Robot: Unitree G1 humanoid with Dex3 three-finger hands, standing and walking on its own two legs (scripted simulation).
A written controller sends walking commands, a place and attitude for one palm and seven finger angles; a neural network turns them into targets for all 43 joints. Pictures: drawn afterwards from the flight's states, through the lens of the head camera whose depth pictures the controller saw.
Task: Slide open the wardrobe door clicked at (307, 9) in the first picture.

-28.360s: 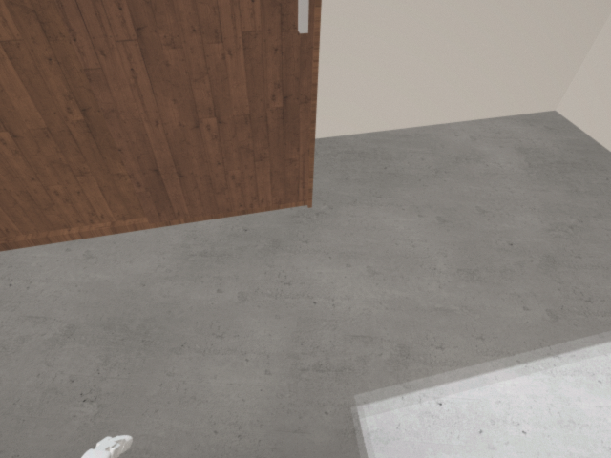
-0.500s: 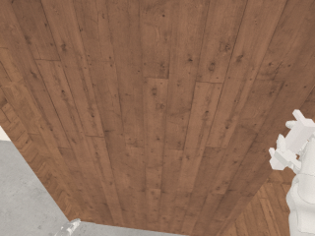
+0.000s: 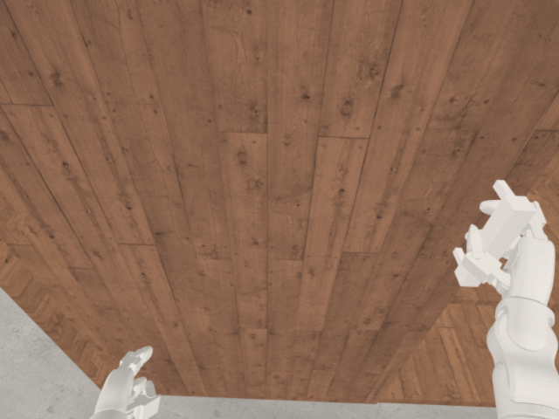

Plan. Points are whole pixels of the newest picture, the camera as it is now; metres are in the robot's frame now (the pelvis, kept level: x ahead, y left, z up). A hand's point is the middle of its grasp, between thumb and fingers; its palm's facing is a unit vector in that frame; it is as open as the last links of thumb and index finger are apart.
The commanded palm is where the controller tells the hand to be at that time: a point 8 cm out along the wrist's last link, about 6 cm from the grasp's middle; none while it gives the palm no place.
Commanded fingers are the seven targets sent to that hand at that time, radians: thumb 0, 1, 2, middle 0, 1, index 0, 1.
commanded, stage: stop walking and hold the door there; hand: right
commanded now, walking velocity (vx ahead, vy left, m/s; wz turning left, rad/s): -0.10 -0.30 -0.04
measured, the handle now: (483, 234) +0.34 -0.27 +0.13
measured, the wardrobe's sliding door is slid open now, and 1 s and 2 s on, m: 0.55 0.55 0.55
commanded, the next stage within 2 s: loosen the grip on the handle in 1.64 s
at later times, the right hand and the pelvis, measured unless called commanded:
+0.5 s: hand (476, 255) +0.30 -0.25 +0.13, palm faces +0.30 +0.95 -0.12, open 6.1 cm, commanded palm +0.27 -0.28 +0.12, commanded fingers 0.00 -0.90 -0.90 0.45 1.40 0.45 1.40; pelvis -0.01 -0.06 -0.01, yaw +0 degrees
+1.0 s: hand (482, 258) +0.29 -0.25 +0.14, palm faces +0.14 +0.99 -0.05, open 6.1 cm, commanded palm +0.27 -0.29 +0.12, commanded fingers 0.00 -0.90 -0.90 0.45 1.40 0.45 1.40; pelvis -0.04 -0.11 +0.00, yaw -1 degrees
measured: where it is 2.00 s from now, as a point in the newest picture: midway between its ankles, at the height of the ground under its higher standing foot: outside the picture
